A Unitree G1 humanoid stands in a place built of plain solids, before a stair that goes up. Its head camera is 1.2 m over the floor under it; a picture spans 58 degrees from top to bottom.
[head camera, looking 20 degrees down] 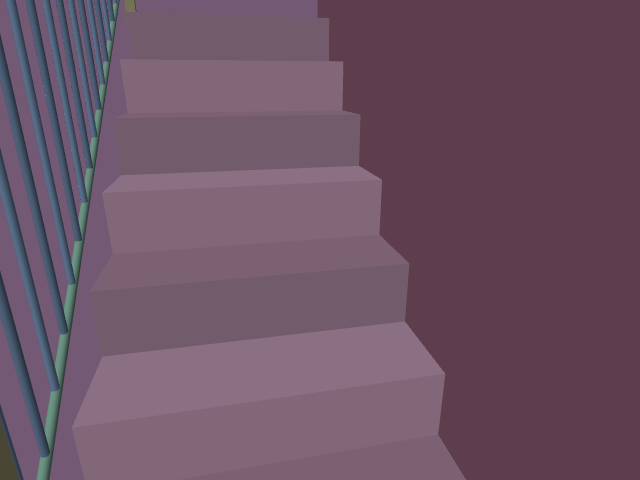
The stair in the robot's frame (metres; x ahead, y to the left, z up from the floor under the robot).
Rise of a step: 0.21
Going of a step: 0.29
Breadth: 0.96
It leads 12 degrees to the left of straight ahead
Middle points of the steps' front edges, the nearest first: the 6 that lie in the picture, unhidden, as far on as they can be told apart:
0.91 0.12 0.43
1.19 0.18 0.65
1.48 0.24 0.86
1.76 0.30 1.08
2.05 0.36 1.29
2.33 0.42 1.51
